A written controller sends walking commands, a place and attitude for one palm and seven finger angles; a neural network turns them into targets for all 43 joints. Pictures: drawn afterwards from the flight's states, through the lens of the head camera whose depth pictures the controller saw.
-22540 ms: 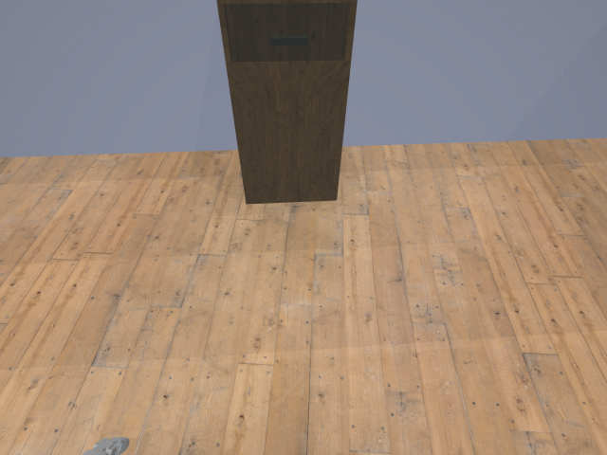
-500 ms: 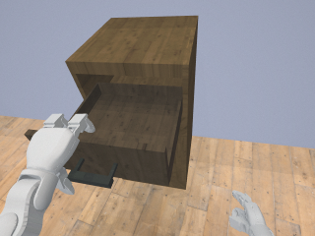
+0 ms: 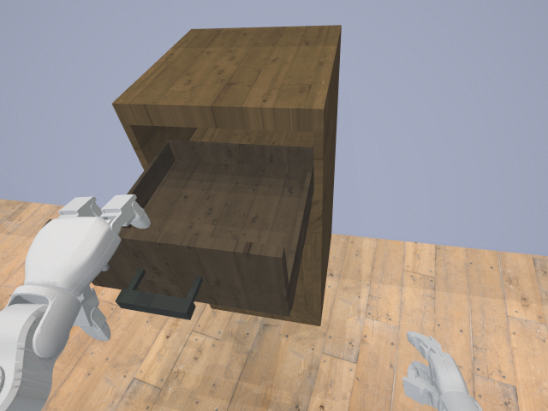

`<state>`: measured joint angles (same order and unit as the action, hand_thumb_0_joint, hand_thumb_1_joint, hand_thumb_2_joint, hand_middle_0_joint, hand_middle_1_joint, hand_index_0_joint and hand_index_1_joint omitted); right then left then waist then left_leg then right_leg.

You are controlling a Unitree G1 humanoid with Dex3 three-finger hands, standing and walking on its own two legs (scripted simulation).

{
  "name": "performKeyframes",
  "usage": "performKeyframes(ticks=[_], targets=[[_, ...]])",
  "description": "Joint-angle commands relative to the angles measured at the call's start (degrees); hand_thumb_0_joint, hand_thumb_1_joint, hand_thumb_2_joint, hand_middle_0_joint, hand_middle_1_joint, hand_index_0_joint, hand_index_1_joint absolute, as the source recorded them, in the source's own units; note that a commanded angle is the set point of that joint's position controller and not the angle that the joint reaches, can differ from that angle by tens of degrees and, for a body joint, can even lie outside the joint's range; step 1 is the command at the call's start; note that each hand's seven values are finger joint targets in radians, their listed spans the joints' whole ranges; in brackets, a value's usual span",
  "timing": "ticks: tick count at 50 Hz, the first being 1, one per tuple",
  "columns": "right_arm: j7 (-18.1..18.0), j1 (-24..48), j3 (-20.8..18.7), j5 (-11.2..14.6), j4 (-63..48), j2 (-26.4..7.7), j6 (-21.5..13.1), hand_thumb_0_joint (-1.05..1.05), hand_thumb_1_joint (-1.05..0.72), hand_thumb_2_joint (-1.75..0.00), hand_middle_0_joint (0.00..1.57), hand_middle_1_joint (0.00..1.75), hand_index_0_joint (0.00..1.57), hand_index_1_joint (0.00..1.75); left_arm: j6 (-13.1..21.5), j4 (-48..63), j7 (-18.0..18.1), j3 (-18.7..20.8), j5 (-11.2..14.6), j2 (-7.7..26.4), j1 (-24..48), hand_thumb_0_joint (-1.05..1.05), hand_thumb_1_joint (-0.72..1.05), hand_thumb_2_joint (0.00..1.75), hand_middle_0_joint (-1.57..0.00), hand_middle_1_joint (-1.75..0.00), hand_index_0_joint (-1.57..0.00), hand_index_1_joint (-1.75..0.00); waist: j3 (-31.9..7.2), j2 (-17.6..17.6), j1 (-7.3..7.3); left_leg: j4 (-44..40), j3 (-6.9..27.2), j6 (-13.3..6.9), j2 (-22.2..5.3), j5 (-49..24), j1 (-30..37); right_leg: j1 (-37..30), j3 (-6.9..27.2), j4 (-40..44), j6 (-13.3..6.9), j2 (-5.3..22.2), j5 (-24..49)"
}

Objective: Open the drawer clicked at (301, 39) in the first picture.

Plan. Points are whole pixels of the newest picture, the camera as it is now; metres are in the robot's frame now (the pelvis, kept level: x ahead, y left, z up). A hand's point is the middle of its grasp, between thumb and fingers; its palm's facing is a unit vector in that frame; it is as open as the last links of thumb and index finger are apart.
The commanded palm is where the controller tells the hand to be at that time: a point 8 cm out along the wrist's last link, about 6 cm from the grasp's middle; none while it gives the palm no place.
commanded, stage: draw the hand back to the body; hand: left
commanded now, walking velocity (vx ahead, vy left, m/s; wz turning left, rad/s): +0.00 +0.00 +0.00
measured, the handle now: (161, 291) +0.27 +0.25 +0.01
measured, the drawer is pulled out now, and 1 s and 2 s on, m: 0.30 0.30 0.30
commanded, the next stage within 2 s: step back with the hand held close in 1.46 s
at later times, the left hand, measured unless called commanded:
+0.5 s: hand (94, 284) +0.20 +0.25 +0.15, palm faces +0.12 -0.22 -0.97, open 13.9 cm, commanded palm +0.16 +0.27 +0.20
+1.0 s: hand (103, 253) +0.22 +0.23 +0.19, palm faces +0.39 -0.83 -0.41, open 11.0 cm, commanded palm +0.16 +0.28 +0.20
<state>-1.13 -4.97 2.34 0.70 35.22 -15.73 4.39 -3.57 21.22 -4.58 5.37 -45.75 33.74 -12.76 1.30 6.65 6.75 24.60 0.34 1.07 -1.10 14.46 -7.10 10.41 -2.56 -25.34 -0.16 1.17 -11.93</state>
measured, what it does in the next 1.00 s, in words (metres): stands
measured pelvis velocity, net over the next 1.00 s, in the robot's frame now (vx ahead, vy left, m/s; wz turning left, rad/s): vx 0.02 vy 0.00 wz -0.01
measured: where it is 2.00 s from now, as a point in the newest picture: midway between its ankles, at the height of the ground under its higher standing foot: outside the picture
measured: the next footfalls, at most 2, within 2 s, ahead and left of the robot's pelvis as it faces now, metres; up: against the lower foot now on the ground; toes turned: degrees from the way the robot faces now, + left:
none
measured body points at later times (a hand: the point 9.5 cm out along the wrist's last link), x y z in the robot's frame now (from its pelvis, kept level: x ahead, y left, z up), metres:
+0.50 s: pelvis +0.00 +0.01 +0.00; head -0.01 -0.03 +0.45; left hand +0.19 +0.26 +0.20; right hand +0.23 -0.19 -0.09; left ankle -0.01 +0.13 -0.74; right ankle +0.02 -0.12 -0.74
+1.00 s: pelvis +0.02 +0.00 +0.00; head +0.02 -0.02 +0.45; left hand +0.19 +0.27 +0.21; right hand +0.21 -0.21 -0.08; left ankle -0.01 +0.13 -0.74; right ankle +0.02 -0.12 -0.74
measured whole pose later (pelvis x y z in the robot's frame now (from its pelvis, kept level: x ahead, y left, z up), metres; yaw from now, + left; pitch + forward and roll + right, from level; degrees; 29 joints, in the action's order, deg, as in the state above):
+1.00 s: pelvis +0.02 +0.00 +0.00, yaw -1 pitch -4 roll -1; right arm -4.0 -10.7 1.1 -1.0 37.1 -12.7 -9.7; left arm 7.8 30.5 5.0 17.5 1.9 18.9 -26.3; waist 2.4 3.8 3.6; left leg 23.4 -0.2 1.1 -1.9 16.3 -2.9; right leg 5.7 -2.2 -22.6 0.1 0.3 -12.7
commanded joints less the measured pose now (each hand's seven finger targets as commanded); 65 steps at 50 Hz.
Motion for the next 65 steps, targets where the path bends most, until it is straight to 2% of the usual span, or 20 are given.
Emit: performKeyframes(ticks=[1,6,8,9,13,15,18,19,23,24,25,26,28,29,31,33,41,57,63,65], targets=[[-0.86,10.50,-1.91,-0.30,-10.10,-4.71,-3.92,0.00,-0.90,-0.90,0.20,0.30,0.20,0.30,2.31,12.71,3.27,8.96,0.80,11.85,8.60,0.00,-0.50,0.30,-0.30,-1.20,-0.30,-1.20,-9.16,-2.72,-0.47,-3.17,-1.56,-1.60,2.11,-10.07,-2.05,-5.86,-0.11,3.99,0.14,-0.62,5.98],[-1.10,10.05,-1.90,-0.48,-9.71,-5.00,-4.04,0.00,-0.90,-0.90,0.20,0.30,0.20,0.30,2.59,10.70,3.42,11.73,0.74,13.87,6.17,0.00,-0.50,0.30,-0.30,-1.20,-0.30,-1.20,-7.37,-4.77,0.10,-3.14,-1.40,-1.58,2.01,-9.52,-3.51,-5.65,-0.13,3.81,0.16,-0.48,5.72],[-0.91,11.29,-1.73,0.08,-10.21,-5.13,-4.21,0.00,-0.90,-0.90,0.20,0.30,0.20,0.30,2.28,12.00,3.82,14.62,1.33,16.11,5.79,0.00,-0.50,0.30,-0.30,-1.20,-0.30,-1.20,-7.73,-2.50,0.54,-2.52,-1.40,-1.30,1.65,-9.36,-3.41,-5.67,0.76,3.78,-0.05,-0.73,5.59],[-0.68,10.28,-1.25,-0.55,-10.27,-4.34,-4.18,0.00,-0.90,-0.90,0.20,0.30,0.20,0.30,2.50,11.65,3.58,11.99,0.96,13.43,6.44,0.00,-0.50,0.30,-0.30,-1.20,-0.30,-1.20,-8.78,-3.89,0.35,-2.80,-1.35,-1.42,2.10,-9.46,-3.67,-6.14,-0.16,3.15,-0.02,-0.18,4.97],[-0.92,11.31,-1.87,0.20,-10.81,-5.17,-4.37,0.00,-0.90,-0.90,0.20,0.30,0.20,0.30,2.42,12.92,3.59,14.38,2.93,14.83,3.68,0.00,-0.50,0.30,-0.30,-1.20,-0.30,-1.20,-8.50,-1.90,0.28,-2.42,-1.36,-1.27,1.70,-9.23,-3.07,-5.49,0.44,3.59,0.11,-0.89,5.60],[-1.08,9.86,-2.17,-0.18,-9.92,-4.81,-4.12,0.00,-0.90,-0.90,0.20,0.30,0.20,0.30,2.61,11.15,3.16,11.99,2.66,12.94,3.44,0.00,-0.50,0.30,-0.30,-1.20,-0.30,-1.20,-6.57,-3.84,-0.71,-3.08,-1.64,-1.41,1.80,-8.25,-3.47,-4.32,-0.53,3.92,0.29,-0.66,3.93],[-1.22,11.18,-1.76,0.22,-11.20,-5.47,-4.78,0.00,-0.90,-0.90,0.20,0.30,0.20,0.30,2.99,15.06,3.53,12.44,2.95,13.64,3.56,0.00,-0.50,0.30,-0.30,-1.20,-0.30,-1.20,-7.39,-0.82,-0.37,-2.82,-1.07,-1.15,1.50,-7.50,-3.39,-4.17,-0.10,3.79,0.09,-0.91,3.39],[-1.08,9.48,-1.52,-0.47,-11.01,-4.75,-4.82,0.00,-0.90,-0.90,0.20,0.30,0.20,0.30,3.39,15.31,3.62,10.98,1.82,12.09,3.37,0.00,-0.50,0.30,-0.30,-1.20,-0.30,-1.20,-9.52,-2.22,-0.20,-2.70,-1.10,-1.30,1.81,-8.60,-2.92,-4.72,-0.86,3.26,0.02,-0.42,3.25],[-1.49,10.60,-1.76,0.04,-11.20,-5.68,-4.66,0.00,-0.90,-0.90,0.20,0.30,0.20,0.30,3.01,16.34,4.96,15.39,1.71,16.13,1.03,0.00,-0.50,0.30,-0.30,-1.20,-0.30,-1.20,-8.20,-2.52,0.22,-2.62,-0.93,-1.01,1.15,-8.51,-3.75,-4.82,-0.37,3.31,0.01,-0.87,4.17],[-2.59,6.89,-1.45,0.21,-13.81,0.80,-9.31,0.00,-0.90,-0.90,0.20,0.30,0.20,0.30,8.19,17.01,6.68,11.19,40.95,-10.41,4.21,0.00,-0.47,0.32,-0.30,-1.18,-0.30,-1.18,-4.30,-10.71,-5.44,-2.51,-1.16,-2.64,-0.23,-5.22,0.77,-3.79,-2.26,4.40,-0.57,-1.99,2.92],[-3.55,5.62,-1.60,-0.57,-11.17,-1.85,-11.32,0.00,-0.90,-0.90,0.20,0.30,0.20,0.30,10.35,12.76,8.21,14.62,42.32,-3.75,-1.66,0.00,-0.43,0.33,-0.29,-1.15,-0.29,-1.15,-2.89,-13.23,-4.72,-3.12,-0.65,-2.55,-1.36,-3.00,0.72,-3.10,-1.82,4.38,-0.19,-1.82,0.66],[-3.79,6.13,-1.52,-0.72,-10.34,-2.26,-12.06,0.00,-0.90,-0.90,0.20,0.30,0.20,0.30,11.01,12.44,8.96,15.79,42.62,-2.85,-3.40,0.00,-0.40,0.34,-0.29,-1.13,-0.29,-1.13,-2.13,-8.27,-4.16,-3.93,-0.51,-2.11,-0.80,-1.93,-0.10,-3.30,-1.63,4.67,-0.40,-1.99,-0.24],[-4.85,6.09,-1.50,-0.95,-9.20,-2.83,-13.52,0.00,-0.90,-0.90,0.20,0.30,0.20,0.30,13.34,18.78,10.80,22.19,46.91,2.24,-0.63,0.00,-0.32,0.37,-0.29,-1.09,-0.29,-1.09,-4.44,-7.86,-3.13,-4.15,-0.72,-1.78,-0.46,-2.51,0.64,-5.29,-1.17,5.62,-0.08,-1.19,-0.22],[-4.96,5.49,-1.12,-1.40,-10.02,-1.41,-14.82,0.00,-0.90,-0.90,0.20,0.30,0.20,0.30,14.90,22.15,11.36,20.20,46.80,-0.90,1.94,0.00,-0.29,0.39,-0.29,-1.07,-0.29,-1.07,-8.57,-4.37,-2.65,-4.42,-1.03,-1.75,0.24,-4.24,1.76,-7.39,-1.09,5.34,-0.18,-0.67,0.75],[-4.86,4.18,-1.15,-1.47,-8.88,-1.25,-15.92,0.00,-0.90,-0.90,0.20,0.30,0.20,0.30,14.98,20.00,11.89,17.84,47.55,-4.76,-1.64,0.00,-0.22,0.42,-0.28,-1.02,-0.28,-1.02,-5.55,0.65,-2.98,-5.24,-1.52,-1.03,0.13,-5.36,1.24,-6.69,-1.31,5.41,-0.38,-0.80,1.58],[-4.66,3.63,-1.20,-1.73,-7.89,-1.72,-17.07,0.00,-0.90,-0.90,0.20,0.30,0.20,0.30,15.28,20.15,12.11,17.05,47.36,-5.08,-0.43,0.00,-0.15,0.45,-0.27,-0.98,-0.27,-0.98,-1.97,3.74,-3.14,-5.37,-1.44,-0.69,0.14,-6.89,0.34,-5.99,-1.02,6.06,-0.84,-0.91,2.95],[-3.41,2.52,-2.32,-2.01,-7.81,-1.84,-17.98,0.00,-0.90,-0.90,0.20,0.30,0.20,0.30,15.22,19.99,11.24,17.40,47.91,-6.49,-7.50,0.00,0.13,0.57,-0.25,-0.80,-0.25,-0.80,-5.20,-3.16,-2.39,-4.00,-1.88,-1.00,-0.12,-17.54,1.09,-9.94,-1.28,4.03,-0.58,-1.14,13.77],[-3.93,2.06,-3.27,-1.45,-8.05,-1.91,-16.91,0.00,-0.90,-0.90,0.20,0.30,0.20,0.30,14.54,20.70,11.19,20.12,48.33,-5.11,-9.65,0.00,0.69,0.81,-0.22,-0.43,-0.22,-0.43,-5.61,-4.86,-2.86,-3.62,-2.10,-1.13,0.13,-16.33,2.12,-8.11,-0.90,4.94,-0.04,-1.39,13.16],[-4.27,2.69,-3.14,-1.66,-7.82,-1.87,-17.26,0.00,-0.90,-0.90,0.20,0.30,0.20,0.30,14.11,20.58,11.28,20.13,48.13,-4.70,-8.30,0.00,0.90,0.90,-0.20,-0.30,-0.20,-0.30,-3.98,-2.54,-2.84,-3.71,-2.19,-1.19,0.55,-14.39,2.36,-6.99,-0.55,6.26,-0.15,-1.41,11.42],[-4.18,2.40,-2.89,-1.62,-8.03,-1.59,-17.19,0.00,-0.90,-0.90,0.20,0.30,0.20,0.30,14.07,20.49,11.35,19.67,48.30,-5.14,-8.22,0.00,0.90,0.90,-0.20,-0.30,-0.20,-0.30,-3.87,-4.36,-2.90,-3.87,-1.92,-1.26,0.47,-14.17,1.86,-7.36,-0.72,5.95,-0.04,-1.27,11.29]])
